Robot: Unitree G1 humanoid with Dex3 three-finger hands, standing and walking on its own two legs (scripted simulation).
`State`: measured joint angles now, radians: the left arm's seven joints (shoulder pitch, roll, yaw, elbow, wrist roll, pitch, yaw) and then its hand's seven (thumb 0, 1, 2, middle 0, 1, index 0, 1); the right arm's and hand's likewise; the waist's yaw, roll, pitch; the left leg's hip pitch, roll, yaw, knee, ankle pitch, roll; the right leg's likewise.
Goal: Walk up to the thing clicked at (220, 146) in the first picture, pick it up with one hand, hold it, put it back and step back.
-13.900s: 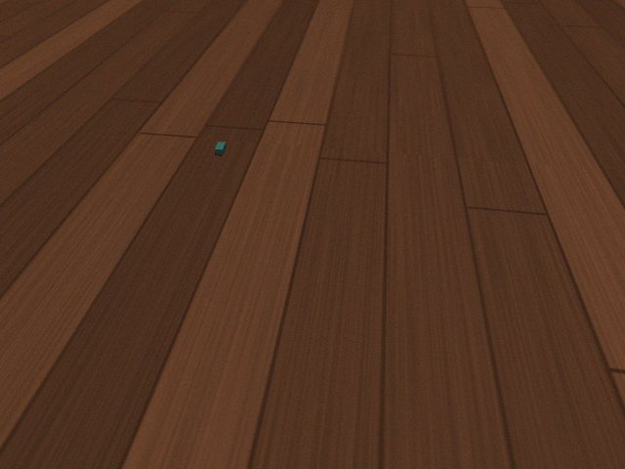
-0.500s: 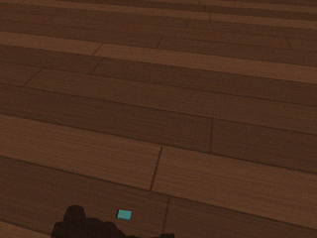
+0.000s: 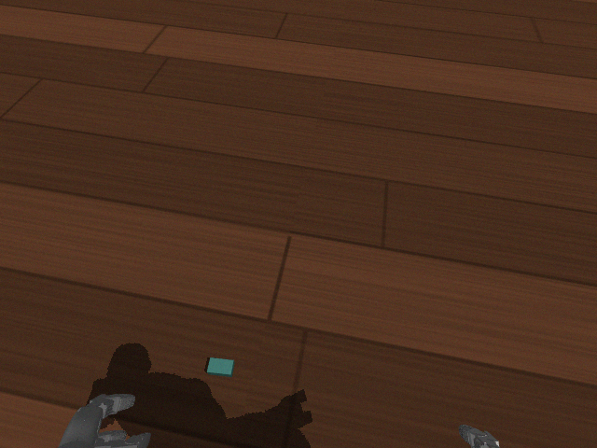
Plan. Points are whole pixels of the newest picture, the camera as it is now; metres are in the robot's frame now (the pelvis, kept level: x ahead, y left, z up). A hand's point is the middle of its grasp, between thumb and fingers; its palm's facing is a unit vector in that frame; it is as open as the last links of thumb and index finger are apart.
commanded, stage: rise first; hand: left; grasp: from above
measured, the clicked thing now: (221, 367) +0.43 +0.23 -0.74
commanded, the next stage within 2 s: none
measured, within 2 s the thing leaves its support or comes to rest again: neither
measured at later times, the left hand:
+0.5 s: hand out of the picture +0.14 +0.27 -0.21, palm faces -0.17 -0.88 -0.45, open 12.5 cm
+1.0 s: hand (154, 423) +0.23 +0.30 -0.39, palm faces -0.46 -0.52 -0.72, open 12.4 cm
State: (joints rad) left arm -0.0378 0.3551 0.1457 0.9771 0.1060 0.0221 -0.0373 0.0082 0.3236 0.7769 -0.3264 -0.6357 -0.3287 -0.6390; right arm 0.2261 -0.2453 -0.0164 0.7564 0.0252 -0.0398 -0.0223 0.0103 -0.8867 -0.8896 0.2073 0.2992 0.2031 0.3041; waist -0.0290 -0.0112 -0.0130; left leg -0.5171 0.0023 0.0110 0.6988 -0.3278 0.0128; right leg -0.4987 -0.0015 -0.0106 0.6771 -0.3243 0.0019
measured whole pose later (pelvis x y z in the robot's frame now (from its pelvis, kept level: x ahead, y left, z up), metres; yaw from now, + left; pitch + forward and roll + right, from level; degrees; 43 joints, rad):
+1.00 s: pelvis -0.06 +0.00 -0.26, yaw -1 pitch +33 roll -3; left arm -0.20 0.54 0.17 0.71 0.63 -0.20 0.00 0.00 -0.30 0.75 -0.40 -0.78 -0.39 -0.79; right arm 0.06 -0.31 -0.05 0.63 -0.01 -0.16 0.03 0.01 -0.96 -0.91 0.21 0.30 0.20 0.30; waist -0.02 0.01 -0.16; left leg -1.78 0.01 -0.02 1.89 -0.68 0.01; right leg -1.75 -0.01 -0.04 1.86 -0.69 -0.01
